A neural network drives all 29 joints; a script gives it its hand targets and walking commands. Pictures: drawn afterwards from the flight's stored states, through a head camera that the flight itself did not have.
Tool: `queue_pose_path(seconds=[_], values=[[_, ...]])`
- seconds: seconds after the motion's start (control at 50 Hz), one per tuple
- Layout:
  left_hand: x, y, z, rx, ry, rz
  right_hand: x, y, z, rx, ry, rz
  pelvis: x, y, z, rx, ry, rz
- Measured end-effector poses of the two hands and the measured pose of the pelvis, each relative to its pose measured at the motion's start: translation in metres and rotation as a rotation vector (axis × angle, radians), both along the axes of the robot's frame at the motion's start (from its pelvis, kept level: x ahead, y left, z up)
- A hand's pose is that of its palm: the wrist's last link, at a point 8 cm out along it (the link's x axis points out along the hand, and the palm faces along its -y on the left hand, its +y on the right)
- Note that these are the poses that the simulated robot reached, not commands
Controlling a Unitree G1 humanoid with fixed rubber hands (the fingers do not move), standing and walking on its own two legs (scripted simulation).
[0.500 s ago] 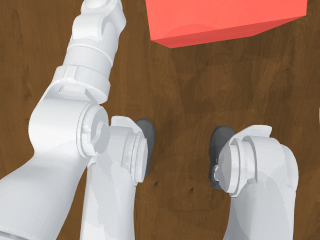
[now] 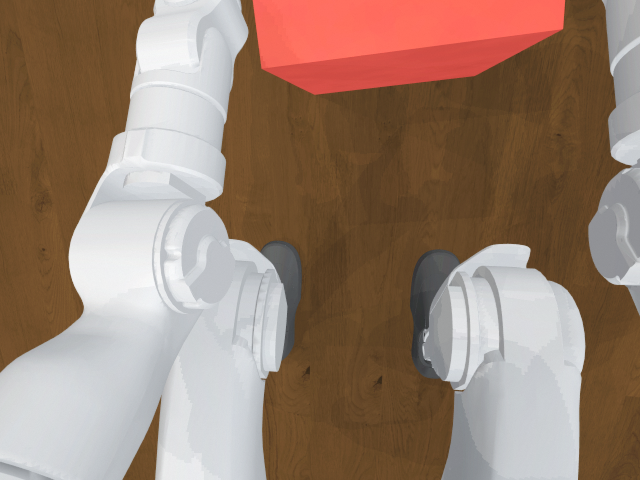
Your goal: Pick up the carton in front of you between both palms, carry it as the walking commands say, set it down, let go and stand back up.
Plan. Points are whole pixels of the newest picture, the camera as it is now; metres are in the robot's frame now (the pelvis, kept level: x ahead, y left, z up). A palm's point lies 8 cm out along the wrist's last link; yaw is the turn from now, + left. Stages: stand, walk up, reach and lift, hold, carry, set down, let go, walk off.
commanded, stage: reach and lift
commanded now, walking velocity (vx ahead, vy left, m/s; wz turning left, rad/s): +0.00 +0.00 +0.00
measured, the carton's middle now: out of the picture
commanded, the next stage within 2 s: none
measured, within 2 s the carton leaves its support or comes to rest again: leaves its support in 0.08 s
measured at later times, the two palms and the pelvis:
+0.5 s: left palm out of the picture +0.51 +0.08 +0.01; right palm out of the picture +0.51 -0.22 +0.02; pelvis -0.02 +0.02 +0.08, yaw -5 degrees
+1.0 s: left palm out of the picture +0.48 +0.10 +0.16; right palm out of the picture +0.47 -0.20 +0.15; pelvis +0.02 +0.02 +0.20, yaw -6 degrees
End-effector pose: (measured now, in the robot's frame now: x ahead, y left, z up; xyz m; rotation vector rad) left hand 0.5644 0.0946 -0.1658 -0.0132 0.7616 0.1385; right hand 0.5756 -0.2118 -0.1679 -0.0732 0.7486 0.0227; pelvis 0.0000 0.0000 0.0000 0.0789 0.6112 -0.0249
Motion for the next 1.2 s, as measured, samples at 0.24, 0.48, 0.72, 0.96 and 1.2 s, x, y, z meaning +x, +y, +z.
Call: queue_pose_path(seconds=[0.24,0.48,0.72,0.96,1.2], values=[[-0.019,-0.008,0.067,-0.01,-0.064,0.04,-0.023,-0.001,0.066,-0.017,-0.055,-0.095,0.004,0.007,0.019,-0.001,0.075,-0.036],[-0.055,-0.013,0.173,-0.014,-0.053,0.0,-0.067,-0.006,0.181,-0.013,-0.037,-0.148,-0.015,0.02,0.079,-0.011,0.112,-0.078],[-0.062,0.001,0.23,-0.012,-0.082,0.008,-0.077,0.009,0.231,0.008,-0.065,-0.163,-0.011,0.02,0.124,-0.025,0.139,-0.069],[-0.079,0.003,0.308,-0.006,-0.075,-0.027,-0.105,0.011,0.306,0.026,-0.055,-0.208,0.016,0.016,0.185,-0.029,0.098,-0.082],[-0.102,0.013,0.386,-0.013,-0.077,-0.043,-0.134,0.021,0.384,0.031,-0.058,-0.235,0.033,0.016,0.249,-0.053,-0.017,-0.081]])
